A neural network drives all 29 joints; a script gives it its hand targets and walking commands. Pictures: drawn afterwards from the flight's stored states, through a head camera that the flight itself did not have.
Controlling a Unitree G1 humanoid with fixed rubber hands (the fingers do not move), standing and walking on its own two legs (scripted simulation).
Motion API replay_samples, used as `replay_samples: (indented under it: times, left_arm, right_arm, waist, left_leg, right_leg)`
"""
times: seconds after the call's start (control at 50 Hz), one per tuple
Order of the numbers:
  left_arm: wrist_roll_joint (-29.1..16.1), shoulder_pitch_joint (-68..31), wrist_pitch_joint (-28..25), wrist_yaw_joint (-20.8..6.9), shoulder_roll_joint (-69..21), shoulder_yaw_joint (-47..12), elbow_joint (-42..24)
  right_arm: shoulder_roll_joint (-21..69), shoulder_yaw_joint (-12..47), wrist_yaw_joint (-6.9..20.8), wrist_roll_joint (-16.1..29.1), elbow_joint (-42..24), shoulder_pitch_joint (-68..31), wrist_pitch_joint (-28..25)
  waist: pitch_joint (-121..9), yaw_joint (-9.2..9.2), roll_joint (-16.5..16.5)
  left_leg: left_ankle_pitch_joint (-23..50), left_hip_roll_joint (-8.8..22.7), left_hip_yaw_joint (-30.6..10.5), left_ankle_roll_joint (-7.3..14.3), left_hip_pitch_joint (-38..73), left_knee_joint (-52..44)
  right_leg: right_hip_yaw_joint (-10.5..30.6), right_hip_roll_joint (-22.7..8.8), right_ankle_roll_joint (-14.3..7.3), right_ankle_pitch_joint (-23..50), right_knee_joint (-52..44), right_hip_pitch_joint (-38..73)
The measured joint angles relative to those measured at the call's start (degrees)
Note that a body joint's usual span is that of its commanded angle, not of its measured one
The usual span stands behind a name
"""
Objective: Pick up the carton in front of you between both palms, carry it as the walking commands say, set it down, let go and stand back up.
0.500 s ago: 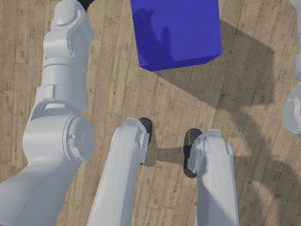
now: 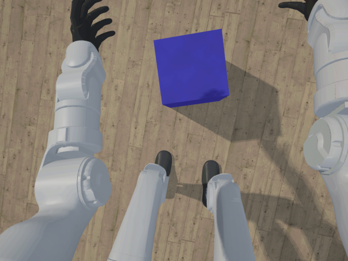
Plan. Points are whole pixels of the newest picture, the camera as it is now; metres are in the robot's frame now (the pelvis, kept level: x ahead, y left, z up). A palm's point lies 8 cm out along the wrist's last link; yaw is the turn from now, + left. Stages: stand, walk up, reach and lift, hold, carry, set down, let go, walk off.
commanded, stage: let go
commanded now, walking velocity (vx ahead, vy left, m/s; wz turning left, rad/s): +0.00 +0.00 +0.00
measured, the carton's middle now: (191, 75) +0.54 +0.03 -0.51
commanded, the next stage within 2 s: stand in 1.44 s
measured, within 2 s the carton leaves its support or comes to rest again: neither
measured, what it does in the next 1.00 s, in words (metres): rises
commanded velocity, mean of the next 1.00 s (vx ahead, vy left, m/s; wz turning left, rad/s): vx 0.00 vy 0.00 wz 0.00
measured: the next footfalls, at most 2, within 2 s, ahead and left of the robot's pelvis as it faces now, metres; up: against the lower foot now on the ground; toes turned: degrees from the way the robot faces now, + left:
none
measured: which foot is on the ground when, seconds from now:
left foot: down 0.00-1.00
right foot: down 0.00-1.00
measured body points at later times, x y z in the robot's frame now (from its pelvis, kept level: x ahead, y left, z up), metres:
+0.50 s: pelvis +0.06 +0.03 +0.10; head +0.26 +0.02 +0.50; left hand +0.38 +0.26 +0.00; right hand +0.43 -0.18 -0.01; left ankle +0.08 +0.13 -0.60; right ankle +0.06 -0.09 -0.60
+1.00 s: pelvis +0.10 +0.01 +0.14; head +0.13 +0.00 +0.59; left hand +0.27 +0.24 +0.07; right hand +0.28 -0.23 +0.06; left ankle +0.08 +0.13 -0.60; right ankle +0.06 -0.09 -0.60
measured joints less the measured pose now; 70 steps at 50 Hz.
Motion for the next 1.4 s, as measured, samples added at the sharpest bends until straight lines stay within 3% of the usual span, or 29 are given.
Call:
replay_samples:
  times: [0.14, 0.26, 0.4, 0.7, 0.84, 1.08, 1.22, 1.4]
  left_arm:
    - [4.3, 10.9, -2.5, -4.4, -0.1, -2.7, -2.4]
    - [4.6, 25.2, -4.7, -9.2, 1.9, -8.0, -5.1]
    - [1.7, 38.6, -7.6, -11.8, 4.0, -13.2, -6.6]
    - [-2.4, 67.2, -13.1, -10.5, 4.0, -22.3, -13.1]
    - [-3.0, 76.9, -13.4, -10.6, 4.9, -23.9, -15.3]
    - [-0.8, 79.0, -9.6, -10.8, 5.9, -23.0, -14.9]
    - [0.1, 78.3, -7.1, -10.9, 5.6, -22.7, -14.9]
    - [-0.1, 78.2, -1.7, -8.1, 6.6, -23.7, -18.0]
  right_arm:
    - [6.7, -4.3, -3.5, -3.5, -7.6, 13.1, -1.7]
    - [13.0, -4.0, -7.9, -2.4, -17.8, 31.0, -3.3]
    - [14.9, -1.4, -8.0, -0.4, -23.6, 47.2, -6.5]
    - [15.1, 3.8, -5.6, 2.4, -27.7, 75.1, -13.3]
    - [15.0, 6.3, -4.9, 3.1, -31.3, 86.3, -14.0]
    - [14.6, 9.6, -2.4, 4.8, -36.6, 96.4, -9.7]
    - [14.3, 10.0, -1.7, 5.0, -37.9, 96.7, -7.1]
    - [14.3, 10.8, -3.7, 5.5, -36.7, 96.9, -8.0]
  waist:
    - [-2.3, -1.65, 0.4]
    - [-3.6, -2.62, 1.2]
    - [-3.4, -2.31, 2.5]
    - [-3.0, -2.65, 3.6]
    - [-1.0, -3.93, 3.7]
    - [2.3, -7.31, 0.9]
    - [4.2, -7.49, 1.0]
    - [4.3, -7.44, 1.7]
  left_leg:
    - [1.8, 0.5, -0.4, 0.6, 7.5, -7.8]
    - [2.7, 0.7, -0.2, 1.5, 17.0, -13.9]
    - [3.0, 0.4, -0.3, 2.4, 29.5, -19.6]
    - [2.8, -0.7, -1.3, 2.9, 56.2, -30.3]
    - [3.8, -0.6, -1.9, 2.5, 69.9, -36.6]
    - [3.9, 0.4, -2.5, 1.5, 85.0, -41.0]
    - [3.2, 0.7, -2.0, 1.5, 88.3, -40.5]
    - [1.9, -0.1, -2.4, 2.1, 87.9, -37.7]
  right_leg:
    - [0.2, 0.4, 0.5, 2.5, -9.0, 8.1]
    - [0.9, 0.4, 1.1, 3.8, -16.1, 17.9]
    - [1.1, -0.3, 1.8, 4.6, -23.0, 31.1]
    - [0.7, -1.7, 1.6, 4.1, -34.1, 58.4]
    - [0.3, -2.0, 1.0, 4.6, -39.7, 71.8]
    - [-0.3, -1.3, -0.2, 4.7, -44.0, 86.9]
    - [-0.1, -1.0, -0.3, 4.4, -43.8, 90.2]
    - [-0.7, -1.7, 0.2, 3.1, -41.5, 90.3]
